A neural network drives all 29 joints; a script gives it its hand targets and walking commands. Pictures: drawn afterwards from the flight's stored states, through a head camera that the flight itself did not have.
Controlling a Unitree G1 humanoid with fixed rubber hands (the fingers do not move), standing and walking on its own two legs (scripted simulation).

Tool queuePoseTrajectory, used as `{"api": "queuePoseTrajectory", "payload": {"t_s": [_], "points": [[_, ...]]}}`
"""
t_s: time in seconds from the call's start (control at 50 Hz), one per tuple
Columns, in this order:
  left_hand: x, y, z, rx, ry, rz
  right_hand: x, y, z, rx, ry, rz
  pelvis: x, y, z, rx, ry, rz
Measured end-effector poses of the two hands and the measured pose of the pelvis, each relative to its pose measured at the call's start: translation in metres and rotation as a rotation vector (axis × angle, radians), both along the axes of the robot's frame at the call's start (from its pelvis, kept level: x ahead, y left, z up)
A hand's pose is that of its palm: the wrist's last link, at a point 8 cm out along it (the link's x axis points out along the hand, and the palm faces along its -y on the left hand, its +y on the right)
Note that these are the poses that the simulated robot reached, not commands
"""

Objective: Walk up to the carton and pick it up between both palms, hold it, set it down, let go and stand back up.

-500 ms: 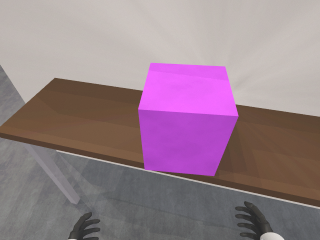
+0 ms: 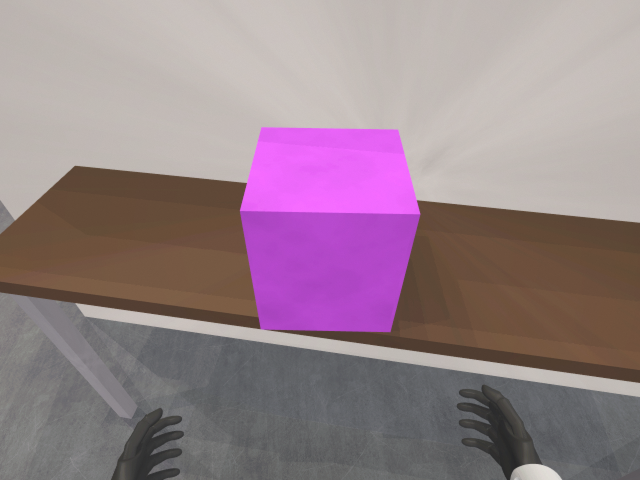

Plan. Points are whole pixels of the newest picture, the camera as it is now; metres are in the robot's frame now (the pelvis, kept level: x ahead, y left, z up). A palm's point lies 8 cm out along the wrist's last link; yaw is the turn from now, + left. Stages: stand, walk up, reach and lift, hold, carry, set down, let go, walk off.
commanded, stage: reach and lift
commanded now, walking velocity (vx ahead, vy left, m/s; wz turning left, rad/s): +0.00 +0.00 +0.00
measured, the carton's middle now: (327, 232) +0.48 +0.04 +0.06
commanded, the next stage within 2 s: none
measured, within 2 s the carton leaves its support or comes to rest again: neither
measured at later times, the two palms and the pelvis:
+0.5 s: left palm (145, 392) +0.23 +0.25 +0.02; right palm (514, 395) +0.24 -0.19 +0.03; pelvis +0.04 +0.02 +0.00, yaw -1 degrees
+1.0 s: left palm (166, 331) +0.29 +0.23 +0.06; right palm (515, 343) +0.28 -0.19 +0.07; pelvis +0.03 +0.01 +0.00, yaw -1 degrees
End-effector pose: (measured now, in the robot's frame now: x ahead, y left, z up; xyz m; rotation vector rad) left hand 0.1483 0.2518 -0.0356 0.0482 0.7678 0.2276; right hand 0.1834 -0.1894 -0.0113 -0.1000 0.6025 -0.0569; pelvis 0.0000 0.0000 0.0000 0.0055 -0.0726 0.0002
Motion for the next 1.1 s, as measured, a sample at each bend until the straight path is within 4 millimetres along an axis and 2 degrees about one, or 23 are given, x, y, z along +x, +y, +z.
{"api": "queuePoseTrajectory", "payload": {"t_s": [0.06,0.18,0.34,0.5,0.62,0.88,1.0,1.1], "points": [[0.007,0.003,0.007,0.004,-0.052,0.000,0.007,0.006,0.007,0.005,-0.032,-0.001,-0.001,0.001,0.000,0.000,0.002,0.000],[0.033,0.006,0.023,0.012,-0.123,-0.030,0.023,0.010,0.010,0.018,-0.052,-0.032,0.001,0.008,0.000,-0.002,0.011,-0.002],[0.064,0.005,0.040,0.008,-0.189,-0.069,0.040,0.005,0.019,0.034,-0.109,-0.058,0.016,0.019,0.001,-0.004,0.042,-0.016],[0.083,-0.003,0.053,-0.005,-0.293,-0.086,0.057,-0.003,0.037,0.020,-0.196,-0.056,0.035,0.021,0.002,-0.009,0.051,-0.015],[0.095,-0.008,0.070,0.005,-0.379,-0.098,0.067,-0.004,0.047,0.045,-0.259,-0.061,0.041,0.018,0.002,-0.010,0.048,-0.011],[0.115,-0.016,0.093,0.004,-0.501,-0.126,0.082,-0.001,0.070,0.081,-0.395,-0.080,0.034,0.011,0.001,-0.004,0.040,-0.004],[0.139,-0.023,0.100,-0.020,-0.514,-0.136,0.101,-0.003,0.079,0.073,-0.395,-0.083,0.027,0.008,0.001,-0.001,0.044,-0.011],[0.162,-0.025,0.118,-0.019,-0.536,-0.140,0.121,0.000,0.091,0.087,-0.400,-0.074,0.024,0.009,0.001,0.000,0.054,-0.019]]}}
